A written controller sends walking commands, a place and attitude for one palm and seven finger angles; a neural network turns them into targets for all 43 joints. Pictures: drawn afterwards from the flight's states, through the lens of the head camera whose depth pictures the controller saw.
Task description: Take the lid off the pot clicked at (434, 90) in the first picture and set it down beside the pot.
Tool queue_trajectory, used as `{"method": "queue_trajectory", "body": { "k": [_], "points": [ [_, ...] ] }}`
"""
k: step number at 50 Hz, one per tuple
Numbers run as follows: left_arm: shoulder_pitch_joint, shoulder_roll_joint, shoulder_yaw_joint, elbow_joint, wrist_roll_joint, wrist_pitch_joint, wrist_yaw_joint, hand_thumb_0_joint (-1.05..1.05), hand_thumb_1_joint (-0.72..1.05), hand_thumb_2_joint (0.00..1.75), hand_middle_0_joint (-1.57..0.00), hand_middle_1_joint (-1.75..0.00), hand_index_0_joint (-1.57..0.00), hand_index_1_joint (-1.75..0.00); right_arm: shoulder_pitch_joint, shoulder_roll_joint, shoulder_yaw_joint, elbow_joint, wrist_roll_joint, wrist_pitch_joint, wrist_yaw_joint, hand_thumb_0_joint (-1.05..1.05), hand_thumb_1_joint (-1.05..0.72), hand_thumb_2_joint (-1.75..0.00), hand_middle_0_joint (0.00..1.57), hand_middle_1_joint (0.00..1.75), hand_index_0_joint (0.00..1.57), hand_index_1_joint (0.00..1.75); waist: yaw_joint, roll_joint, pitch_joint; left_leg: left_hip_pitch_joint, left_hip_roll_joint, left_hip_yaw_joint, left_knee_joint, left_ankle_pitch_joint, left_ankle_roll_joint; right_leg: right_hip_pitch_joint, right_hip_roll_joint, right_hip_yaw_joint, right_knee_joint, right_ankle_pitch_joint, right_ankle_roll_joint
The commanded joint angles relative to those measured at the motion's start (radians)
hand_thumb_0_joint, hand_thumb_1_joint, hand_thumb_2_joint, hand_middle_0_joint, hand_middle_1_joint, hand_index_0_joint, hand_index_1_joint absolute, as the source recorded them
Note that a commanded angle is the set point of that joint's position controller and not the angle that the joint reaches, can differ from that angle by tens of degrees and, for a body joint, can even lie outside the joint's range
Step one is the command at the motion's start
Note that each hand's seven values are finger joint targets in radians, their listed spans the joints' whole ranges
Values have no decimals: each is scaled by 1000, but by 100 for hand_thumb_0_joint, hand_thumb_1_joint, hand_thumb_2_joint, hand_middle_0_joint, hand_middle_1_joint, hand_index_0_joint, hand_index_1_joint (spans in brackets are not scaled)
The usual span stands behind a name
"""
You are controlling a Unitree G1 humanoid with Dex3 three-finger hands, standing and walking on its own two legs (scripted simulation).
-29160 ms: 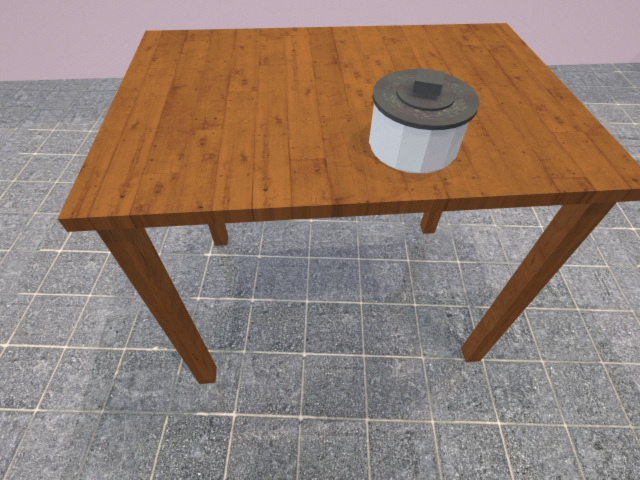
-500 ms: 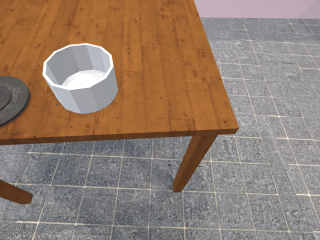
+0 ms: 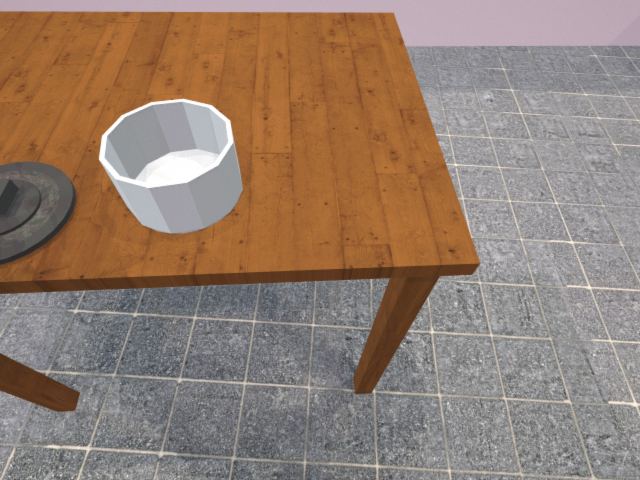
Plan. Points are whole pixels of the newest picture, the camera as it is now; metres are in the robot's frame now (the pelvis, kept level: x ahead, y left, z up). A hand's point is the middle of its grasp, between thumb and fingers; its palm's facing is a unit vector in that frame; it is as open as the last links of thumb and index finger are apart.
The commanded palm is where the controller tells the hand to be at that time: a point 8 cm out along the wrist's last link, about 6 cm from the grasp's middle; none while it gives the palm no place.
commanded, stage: draw the hand back to the body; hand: left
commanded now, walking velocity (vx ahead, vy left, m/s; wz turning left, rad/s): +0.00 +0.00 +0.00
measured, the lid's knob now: out of the picture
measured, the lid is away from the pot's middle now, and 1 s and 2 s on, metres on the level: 0.23 0.23 0.23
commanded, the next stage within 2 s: step back with the hand held close in 1.92 s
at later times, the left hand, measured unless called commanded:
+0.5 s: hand out of the picture +0.40 +0.31 +0.28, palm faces +0.57 -0.79 -0.23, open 10.7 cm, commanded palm +0.33 +0.34 +0.29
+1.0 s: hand out of the picture +0.31 +0.26 +0.28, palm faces +0.58 -0.78 -0.23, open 8.3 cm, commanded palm +0.25 +0.29 +0.28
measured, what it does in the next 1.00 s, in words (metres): stands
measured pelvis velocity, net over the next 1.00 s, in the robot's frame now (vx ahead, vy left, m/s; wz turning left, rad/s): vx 0.00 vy -0.05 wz -0.02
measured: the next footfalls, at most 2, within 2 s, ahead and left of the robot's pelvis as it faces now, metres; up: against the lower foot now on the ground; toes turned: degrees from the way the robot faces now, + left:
none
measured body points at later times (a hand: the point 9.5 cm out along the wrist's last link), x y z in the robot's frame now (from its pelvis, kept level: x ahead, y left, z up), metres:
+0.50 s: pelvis +0.00 -0.02 +0.02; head +0.02 -0.02 +0.46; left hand +0.36 +0.35 +0.30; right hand +0.12 -0.28 -0.09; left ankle -0.01 +0.09 -0.73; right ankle -0.04 -0.14 -0.73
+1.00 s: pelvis +0.00 -0.05 +0.02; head -0.01 -0.07 +0.47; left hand +0.27 +0.30 +0.29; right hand +0.17 -0.29 -0.08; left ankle -0.01 +0.08 -0.73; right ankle -0.04 -0.14 -0.73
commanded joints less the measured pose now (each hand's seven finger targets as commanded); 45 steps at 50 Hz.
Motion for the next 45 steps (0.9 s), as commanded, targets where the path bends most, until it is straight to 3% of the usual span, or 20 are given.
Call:
{"method": "queue_trajectory", "body": {
  "k": [1, 2, 5, 7, 8, 9, 11, 12, 14, 16, 18, 20, 25, 30, 33, 36, 39, 42, 44, 45],
  "points": [
    [-352, 319, 103, -328, -21, 8, 48, 0, -6, 74, -39, -78, -39, -78, 2, -157, -60, -117, -4, -9, 3, 0, -90, -90, 20, 30, 20, 30, 40, 146, -431, 399, -9, -43, -8, 636, 24, 75, 57, -41, -26, 307, -46],
    [-294, 311, 111, -345, -34, 7, 48, 0, -6, 74, -39, -78, -39, -78, -8, -159, -61, -128, 0, -11, 4, 0, -90, -90, 20, 30, 20, 30, 42, 157, -422, 415, -6, -42, -6, 684, 25, 72, 58, -43, -28, 325, -50],
    [-230, 295, 124, -379, -53, 16, 46, 0, -6, 74, -39, -78, -39, -78, -29, -151, -58, -135, -2, -4, 9, 0, -90, -90, 20, 30, 20, 30, 47, 118, -379, 388, -8, -46, -26, 603, 21, 76, 56, -49, -37, 281, -46],
    [-203, 265, 112, -466, -73, 19, 46, 0, -6, 74, -39, -78, -39, -78, -59, -152, -61, -150, 1, -6, 11, 0, -90, -90, 20, 30, 20, 30, 50, 151, -390, 425, -5, -49, -33, 635, 22, 78, 52, -48, -44, 284, -51],
    [-360, 96, 354, -579, -683, -60, 226, 0, -6, 74, -39, -78, -39, -78, 76, -110, -73, -241, -2, -76, 17, 0, -90, -90, 20, 30, 20, 30, 25, 184, -311, 559, 36, -44, -64, 502, -19, -3, 34, -53, -86, 213, -75],
    [-228, 79, 314, -508, -723, -79, 320, 0, -6, 74, -39, -78, -39, -78, 41, -130, -50, -206, -16, -97, 9, 0, -90, -90, 20, 30, 20, 30, 39, 141, -286, 591, 60, -107, -93, 434, -28, 0, 37, -42, -91, 148, -76],
    [-39, 72, 411, -433, -869, -85, 434, 0, -6, 74, -39, -78, -39, -78, 33, -147, -52, -195, -27, -115, -11, 0, -90, -90, 20, 30, 20, 30, 63, -14, -243, 483, 55, -68, -130, 314, -13, 97, 35, -28, -120, 179, -68],
    [3, 62, 432, -427, -921, -93, 465, 0, -6, 74, -39, -78, -39, -78, 19, -156, -47, -181, -30, -121, -17, 0, -90, -90, 20, 30, 20, 30, 68, -27, -222, 442, 42, -40, -145, 282, -9, 141, 34, -26, -133, 205, -68],
    [-99, -16, 385, -595, -974, -127, 514, 0, -3, 75, -38, -77, -38, -77, -12, -146, -49, -173, -32, -161, -13, 0, -90, -90, 20, 30, 20, 30, 60, 60, -263, 484, 48, -33, -168, 307, -19, 179, 28, -19, -136, 243, -65],
    [-74, -22, 415, -635, -994, -134, 557, 0, 1, 75, -37, -75, -37, -75, -25, -140, -49, -150, -41, -192, -8, 0, -90, -90, 20, 30, 20, 30, 72, 155, -237, 509, 48, -32, -183, 332, -29, 187, 29, -12, -154, 245, -69],
    [0, 25, 493, -702, -1005, -149, 591, 0, 6, 76, -36, -72, -36, -72, -41, -141, -48, -138, -51, -215, -4, 0, -90, -90, 20, 30, 20, 30, 92, 169, -250, 509, 46, -30, -196, 381, -32, 245, 27, -12, -160, 286, -70],
    [67, -13, 498, -774, -1018, -161, 606, 0, 11, 77, -36, -70, -36, -70, -59, -132, -51, -135, -55, -240, 2, 0, -90, -90, 20, 30, 20, 30, 101, 190, -264, 527, 46, -23, -201, 464, -36, 290, 25, -12, -162, 343, -68],
    [223, -47, 531, -818, -1042, -163, 622, 0, 23, 79, -33, -64, -33, -64, -87, -133, -62, -110, -60, -267, 6, 0, -90, -90, 20, 30, 20, 30, 115, 62, -229, 482, 39, 13, -219, 469, -18, 365, 22, -7, -171, 422, -56],
    [304, -124, 498, -881, -1056, -159, 619, 0, 35, 81, -31, -58, -31, -58, -124, -124, -66, -96, -58, -287, 4, 0, -90, -90, 20, 30, 20, 30, 118, 62, -189, 488, 27, 38, -224, 454, -9, 366, 18, -2, -181, 452, -48],
    [370, -96, 544, -904, -1061, -155, 623, 0, 42, 82, -29, -54, -29, -54, -136, -125, -66, -89, -61, -291, -2, 0, -90, -90, 20, 30, 20, 30, 128, 28, -172, 479, 22, 43, -231, 420, -3, 380, 14, -1, -185, 456, -45],
    [396, -135, 528, -1008, -1067, -163, 623, 0, 49, 83, -28, -51, -28, -51, -170, -111, -62, -96, -63, -308, -1, 0, -90, -90, 20, 30, 20, 30, 136, 67, -195, 503, 16, 47, -229, 439, -4, 394, 11, 5, -183, 479, -42],
    [469, -144, 549, -1020, -1077, -158, 625, 0, 56, 84, -27, -47, -27, -47, -181, -109, -64, -89, -67, -315, -4, 0, -90, -90, 20, 30, 20, 30, 143, 3, -169, 500, 17, 50, -234, 410, -1, 388, 12, 3, -191, 464, -37],
    [487, -187, 525, -1113, -1083, -166, 619, 0, 64, 86, -25, -43, -25, -43, -210, -98, -60, -92, -67, -328, -5, 0, -90, -90, 20, 30, 20, 30, 146, 64, -163, 523, 13, 57, -233, 403, -2, 381, 10, 9, -201, 456, -36],
    [561, -177, 561, -1098, -1089, -159, 626, 0, 68, 86, -24, -41, -24, -41, -211, -95, -59, -86, -74, -332, -5, 0, -90, -90, 20, 30, 20, 30, 156, 5, -145, 505, 14, 54, -239, 388, -2, 388, 11, 7, -201, 452, -32],
    [564, -203, 539, -1115, -1091, -159, 623, 0, 71, 87, -24, -40, -24, -40, -224, -91, -56, -89, -73, -335, -5, 0, -90, -90, 20, 30, 20, 30, 155, 15, -132, 507, 13, 55, -243, 378, -3, 380, 11, 10, -204, 438, -33]
  ]
}}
